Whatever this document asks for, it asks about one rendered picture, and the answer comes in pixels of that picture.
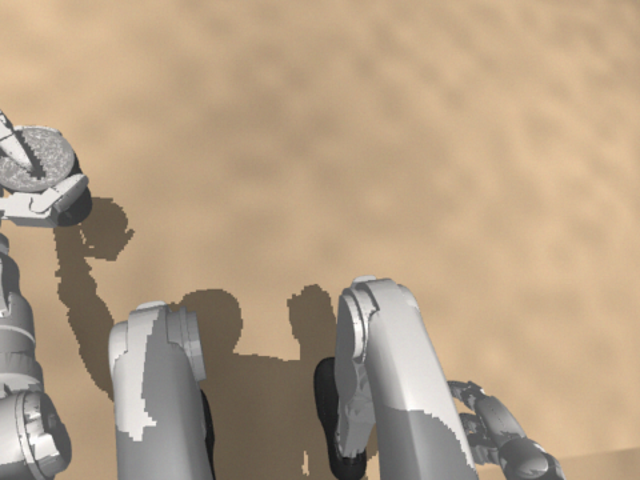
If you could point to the left robot hand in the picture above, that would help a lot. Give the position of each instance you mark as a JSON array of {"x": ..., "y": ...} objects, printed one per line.
[{"x": 32, "y": 209}]

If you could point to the right robot arm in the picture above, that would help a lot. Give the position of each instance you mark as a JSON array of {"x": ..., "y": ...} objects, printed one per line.
[{"x": 525, "y": 459}]

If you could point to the left robot foot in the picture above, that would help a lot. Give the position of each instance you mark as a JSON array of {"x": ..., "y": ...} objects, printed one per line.
[{"x": 210, "y": 438}]

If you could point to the cup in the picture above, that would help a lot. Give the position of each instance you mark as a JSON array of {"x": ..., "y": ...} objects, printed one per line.
[{"x": 55, "y": 160}]

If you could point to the right robot hand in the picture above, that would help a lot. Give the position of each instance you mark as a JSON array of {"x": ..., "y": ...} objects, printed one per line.
[{"x": 492, "y": 426}]

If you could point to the left robot arm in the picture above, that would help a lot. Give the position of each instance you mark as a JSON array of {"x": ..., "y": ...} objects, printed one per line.
[{"x": 34, "y": 443}]

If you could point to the right robot foot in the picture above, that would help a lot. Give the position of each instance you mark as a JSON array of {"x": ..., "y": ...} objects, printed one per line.
[{"x": 327, "y": 401}]

